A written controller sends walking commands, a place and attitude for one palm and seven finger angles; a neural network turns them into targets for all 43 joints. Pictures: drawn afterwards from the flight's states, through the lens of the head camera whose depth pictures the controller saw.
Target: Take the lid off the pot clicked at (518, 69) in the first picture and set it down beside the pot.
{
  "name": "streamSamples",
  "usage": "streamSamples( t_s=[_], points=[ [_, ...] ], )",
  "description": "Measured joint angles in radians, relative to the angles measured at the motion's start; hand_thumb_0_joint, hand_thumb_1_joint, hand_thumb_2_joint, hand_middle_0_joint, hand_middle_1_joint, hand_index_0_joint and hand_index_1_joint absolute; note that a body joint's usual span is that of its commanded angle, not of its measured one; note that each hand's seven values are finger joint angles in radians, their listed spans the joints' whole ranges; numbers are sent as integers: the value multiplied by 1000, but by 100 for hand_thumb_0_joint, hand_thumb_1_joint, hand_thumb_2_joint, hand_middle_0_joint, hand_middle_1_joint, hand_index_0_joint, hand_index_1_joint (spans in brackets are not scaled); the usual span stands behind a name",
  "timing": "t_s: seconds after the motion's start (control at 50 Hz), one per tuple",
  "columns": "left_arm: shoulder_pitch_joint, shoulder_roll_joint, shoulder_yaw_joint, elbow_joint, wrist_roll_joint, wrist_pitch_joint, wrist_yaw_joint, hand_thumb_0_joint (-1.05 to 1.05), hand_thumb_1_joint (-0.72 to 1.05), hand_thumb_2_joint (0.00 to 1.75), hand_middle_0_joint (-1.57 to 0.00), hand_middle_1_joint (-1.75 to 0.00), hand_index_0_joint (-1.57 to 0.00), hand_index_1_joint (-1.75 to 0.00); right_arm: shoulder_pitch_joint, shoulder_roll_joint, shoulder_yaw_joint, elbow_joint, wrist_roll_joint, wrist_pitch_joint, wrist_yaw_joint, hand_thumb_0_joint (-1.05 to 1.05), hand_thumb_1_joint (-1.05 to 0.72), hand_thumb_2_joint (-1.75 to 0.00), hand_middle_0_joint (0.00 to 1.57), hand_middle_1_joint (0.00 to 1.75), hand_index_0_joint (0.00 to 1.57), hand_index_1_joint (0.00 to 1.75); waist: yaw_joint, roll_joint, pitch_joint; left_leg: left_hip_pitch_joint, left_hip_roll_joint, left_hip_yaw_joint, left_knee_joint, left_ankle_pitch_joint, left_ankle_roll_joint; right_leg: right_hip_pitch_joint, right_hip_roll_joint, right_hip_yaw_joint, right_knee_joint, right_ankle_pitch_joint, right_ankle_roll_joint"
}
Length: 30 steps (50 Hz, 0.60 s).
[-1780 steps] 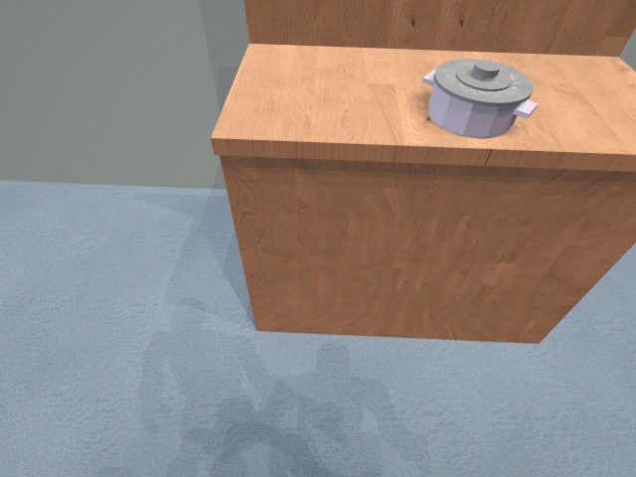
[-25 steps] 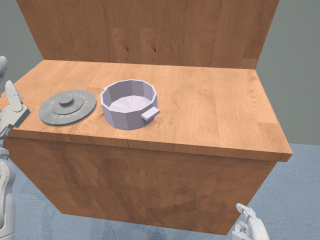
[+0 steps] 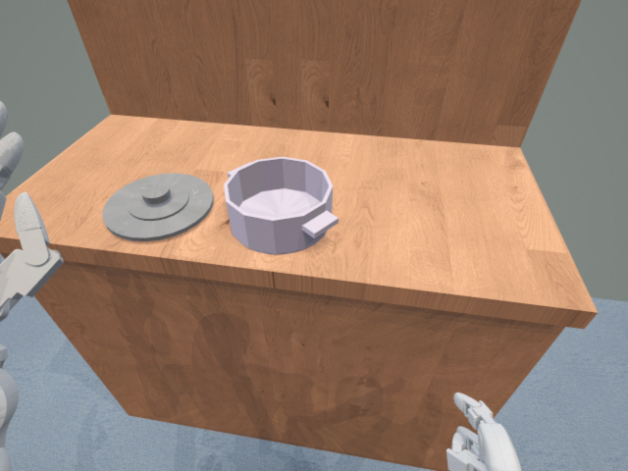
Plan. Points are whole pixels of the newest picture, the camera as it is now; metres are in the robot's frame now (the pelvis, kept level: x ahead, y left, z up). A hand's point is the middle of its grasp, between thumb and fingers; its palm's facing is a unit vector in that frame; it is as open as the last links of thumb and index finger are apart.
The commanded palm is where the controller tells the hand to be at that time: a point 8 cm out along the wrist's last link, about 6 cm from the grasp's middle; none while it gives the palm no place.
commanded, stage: step back with the hand held close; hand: left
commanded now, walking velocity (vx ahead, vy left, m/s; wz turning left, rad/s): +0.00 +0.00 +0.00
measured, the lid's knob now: (156, 193) +0.50 +0.36 +0.08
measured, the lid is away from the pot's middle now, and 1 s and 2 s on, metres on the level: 0.22 0.22 0.22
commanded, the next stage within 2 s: stop stepping back and stand still in 1.14 s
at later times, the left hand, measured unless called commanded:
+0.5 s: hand (48, 295) +0.17 +0.25 +0.23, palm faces +0.34 -0.79 -0.52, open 7.4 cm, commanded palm +0.10 +0.31 +0.26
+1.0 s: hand out of the picture +0.07 +0.30 +0.26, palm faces +0.49 -0.80 -0.34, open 7.4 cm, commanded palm +0.00 +0.35 +0.26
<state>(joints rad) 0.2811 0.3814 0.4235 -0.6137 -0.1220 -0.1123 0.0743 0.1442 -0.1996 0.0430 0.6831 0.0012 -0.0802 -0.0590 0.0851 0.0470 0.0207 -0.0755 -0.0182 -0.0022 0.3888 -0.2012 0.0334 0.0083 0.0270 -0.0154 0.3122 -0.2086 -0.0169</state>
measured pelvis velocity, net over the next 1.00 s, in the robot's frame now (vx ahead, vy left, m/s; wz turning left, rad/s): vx -0.13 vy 0.07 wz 0.00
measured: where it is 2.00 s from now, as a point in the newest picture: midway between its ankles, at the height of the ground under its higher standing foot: outside the picture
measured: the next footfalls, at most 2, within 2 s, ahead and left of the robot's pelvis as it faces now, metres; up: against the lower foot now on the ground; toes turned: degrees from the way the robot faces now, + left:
right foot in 0.60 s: -0.05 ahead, -0.10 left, +0.00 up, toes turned +0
right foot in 1.16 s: -0.21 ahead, -0.09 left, +0.00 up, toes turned -5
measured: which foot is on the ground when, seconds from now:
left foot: down 0.00-1.00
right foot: down 0.00-0.48, up 0.50-0.58, down 0.60-0.88, up 0.90-1.00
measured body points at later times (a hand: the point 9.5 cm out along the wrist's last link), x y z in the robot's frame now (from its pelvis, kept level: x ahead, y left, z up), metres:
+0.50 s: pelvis -0.03 +0.03 -0.01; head -0.01 +0.06 +0.44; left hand +0.15 +0.29 +0.26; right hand +0.12 -0.22 -0.08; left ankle +0.02 +0.10 -0.75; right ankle -0.02 -0.11 -0.74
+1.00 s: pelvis -0.13 +0.07 -0.01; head -0.12 +0.11 +0.44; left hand +0.04 +0.34 +0.28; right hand +0.03 -0.18 -0.08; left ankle +0.01 +0.10 -0.74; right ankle -0.18 -0.10 -0.69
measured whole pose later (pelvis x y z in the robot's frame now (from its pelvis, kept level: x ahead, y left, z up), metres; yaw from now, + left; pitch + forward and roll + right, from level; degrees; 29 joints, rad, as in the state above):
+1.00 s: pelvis -0.13 +0.07 -0.01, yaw +0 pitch +1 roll -7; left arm 0.35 0.48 0.55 -0.77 -0.07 -0.24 0.14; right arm 0.24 -0.19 -0.02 0.58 0.00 -0.07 -0.05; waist -0.03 0.05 -0.01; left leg -0.47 0.01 -0.01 0.47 -0.05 0.10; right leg -0.35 0.11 0.02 0.89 -0.48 -0.02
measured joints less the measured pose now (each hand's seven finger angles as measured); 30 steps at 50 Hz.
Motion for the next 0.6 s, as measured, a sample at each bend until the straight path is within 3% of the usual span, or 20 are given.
streamSamples(
  t_s=[0.08,0.14,0.24,0.32,0.42,0.5,0.6],
  points=[
    [9,-7,-6,-10,2,6,0,1,89,90,-21,-30,-21,-30,0,7,5,-2,-3,-4,3,1,-90,-90,20,30,20,30,-2,-2,2,-3,-1,3,-1,3,2,-5,-1,2,1,3,1],
    [-6,31,33,-22,22,-26,9,2,88,90,-21,-30,-21,-30,8,2,11,-31,4,11,7,1,-90,-90,20,30,20,30,-9,0,-8,-54,9,-1,37,-9,3,-38,9,-2,4,7,3],
    [-12,62,70,-46,40,-75,27,1,89,90,-21,-30,-21,-30,9,-21,-11,-64,17,48,21,1,-90,-90,20,30,21,30,-41,-2,-14,-141,14,-3,92,-23,11,-107,14,-3,19,16,12],
    [55,63,54,-61,44,-64,19,1,89,90,-21,-30,-21,-30,17,-38,-36,-94,28,84,18,1,-90,-90,20,30,21,30,-73,-17,-6,-170,1,19,90,-14,26,-156,-2,16,50,14,29],
    [178,114,75,-126,43,-52,11,1,88,90,-21,-30,-21,-30,42,-35,-53,-135,32,104,14,1,-90,-90,20,30,20,30,-101,-59,8,-210,-14,41,96,1,42,-222,-19,34,104,8,44],
    [237,155,116,-199,43,-69,18,2,88,90,-21,-30,-22,-30,73,-24,-55,-152,25,88,15,1,-90,-90,20,30,20,30,-98,-88,11,-246,-26,47,113,13,50,-281,-30,32,198,-23,27],
    [200,153,164,-222,48,-107,43,2,88,90,-22,-30,-22,-30,102,-12,-55,-134,20,44,13,1,-90,-90,20,30,20,30,-82,-62,-31,-316,-31,32,147,24,53,-265,-19,24,277,-99,8]
  ],
)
